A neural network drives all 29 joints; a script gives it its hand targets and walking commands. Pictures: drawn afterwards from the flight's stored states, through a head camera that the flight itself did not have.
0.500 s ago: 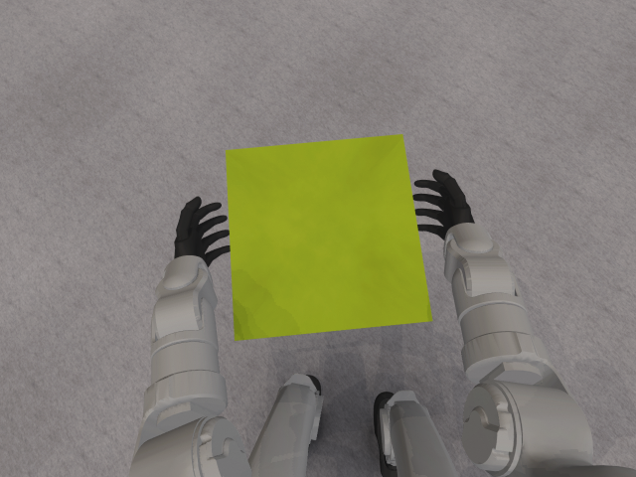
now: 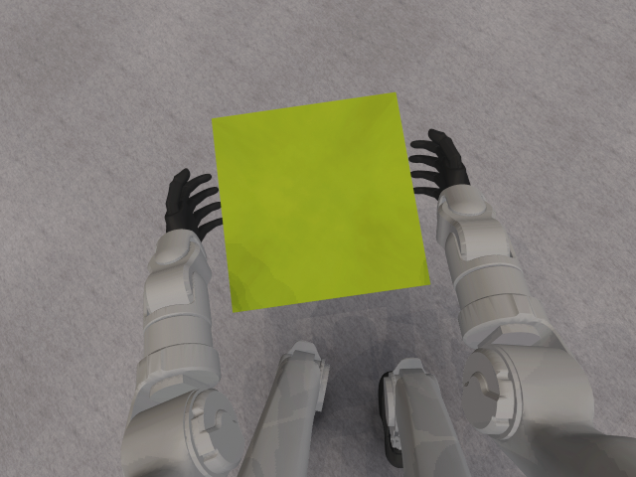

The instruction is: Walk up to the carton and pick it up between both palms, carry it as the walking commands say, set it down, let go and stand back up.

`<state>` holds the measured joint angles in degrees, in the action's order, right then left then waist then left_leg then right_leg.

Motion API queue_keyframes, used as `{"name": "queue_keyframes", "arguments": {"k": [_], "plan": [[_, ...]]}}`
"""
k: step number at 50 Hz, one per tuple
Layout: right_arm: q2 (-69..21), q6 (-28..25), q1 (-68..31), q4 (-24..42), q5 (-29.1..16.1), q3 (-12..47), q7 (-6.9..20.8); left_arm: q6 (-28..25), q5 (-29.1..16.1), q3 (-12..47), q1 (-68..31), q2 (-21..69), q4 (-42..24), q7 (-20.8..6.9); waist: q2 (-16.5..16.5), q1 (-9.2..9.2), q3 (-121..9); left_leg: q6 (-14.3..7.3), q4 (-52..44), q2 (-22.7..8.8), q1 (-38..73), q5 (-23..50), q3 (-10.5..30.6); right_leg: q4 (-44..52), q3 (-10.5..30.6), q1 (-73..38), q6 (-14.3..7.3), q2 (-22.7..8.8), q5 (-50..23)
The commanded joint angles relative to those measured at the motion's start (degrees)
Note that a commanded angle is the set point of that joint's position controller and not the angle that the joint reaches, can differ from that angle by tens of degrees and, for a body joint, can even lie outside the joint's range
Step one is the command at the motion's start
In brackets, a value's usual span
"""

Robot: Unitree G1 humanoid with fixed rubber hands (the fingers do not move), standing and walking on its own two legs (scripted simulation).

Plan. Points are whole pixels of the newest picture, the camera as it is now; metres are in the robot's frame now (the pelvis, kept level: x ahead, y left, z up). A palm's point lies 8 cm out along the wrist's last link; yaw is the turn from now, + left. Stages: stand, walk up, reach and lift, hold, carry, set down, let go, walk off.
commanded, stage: set down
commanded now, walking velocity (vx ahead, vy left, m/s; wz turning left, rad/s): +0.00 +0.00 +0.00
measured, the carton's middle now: (318, 210) +0.46 +0.09 -0.17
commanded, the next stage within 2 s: none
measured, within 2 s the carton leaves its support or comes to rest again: neither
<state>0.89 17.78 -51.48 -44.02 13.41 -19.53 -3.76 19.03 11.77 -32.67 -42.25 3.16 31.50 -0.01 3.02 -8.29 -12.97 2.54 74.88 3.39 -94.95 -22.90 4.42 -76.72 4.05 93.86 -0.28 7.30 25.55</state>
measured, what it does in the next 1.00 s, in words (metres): lowers itself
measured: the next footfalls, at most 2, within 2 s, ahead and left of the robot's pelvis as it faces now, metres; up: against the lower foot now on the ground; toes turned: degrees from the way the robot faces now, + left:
none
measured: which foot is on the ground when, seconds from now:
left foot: down 0.00-1.00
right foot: down 0.00-1.00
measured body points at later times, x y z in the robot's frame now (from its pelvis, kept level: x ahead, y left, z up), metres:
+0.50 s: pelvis -0.02 +0.00 -0.08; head +0.26 +0.01 +0.27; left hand +0.42 +0.25 -0.18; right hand +0.51 -0.07 -0.18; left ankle +0.08 +0.13 -0.58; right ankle +0.06 -0.10 -0.58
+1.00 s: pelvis -0.03 +0.00 -0.14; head +0.30 +0.01 +0.16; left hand +0.44 +0.26 -0.27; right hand +0.54 -0.07 -0.27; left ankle +0.08 +0.13 -0.58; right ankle +0.06 -0.10 -0.58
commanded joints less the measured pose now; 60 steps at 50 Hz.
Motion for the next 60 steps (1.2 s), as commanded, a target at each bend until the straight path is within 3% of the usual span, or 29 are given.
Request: {"name": "queue_keyframes", "arguments": {"k": [1, 17, 60], "plan": [[-54.6, -2.2, -30.2, -1.2, -7.9, 25.0, 15.2, -0.6, -8.6, 30.2, -37.2, 44.2, 1.5, -15.5, 3.5, -3.01, -51.1, -0.2, -2.0, 3.2, 27.8, 19.8, -6.4, 4.7, -2.6, -25.6, 0.7, 2.3, -15.0], [-52.0, -1.4, -40.1, -5.2, -8.7, 22.1, 13.3, -0.1, -9.6, 27.5, -48.1, 41.1, 2.4, -13.7, 4.1, -3.76, -53.3, 0.5, 7.9, 3.3, 19.2, 14.9, -8.2, -4.9, -4.0, -16.7, 0.4, 2.9, -8.3], [-43.2, -2.2, -57.8, -7.1, -14.5, 25.7, 11.4, -2.2, -14.4, 27.2, -67.0, 30.8, 0.6, -11.7, 5.7, -5.70, -53.8, 0.5, 27.5, 1.5, 6.5, 16.7, -10.6, -26.7, -5.9, -3.2, 0.6, 2.3, -10.1]]}}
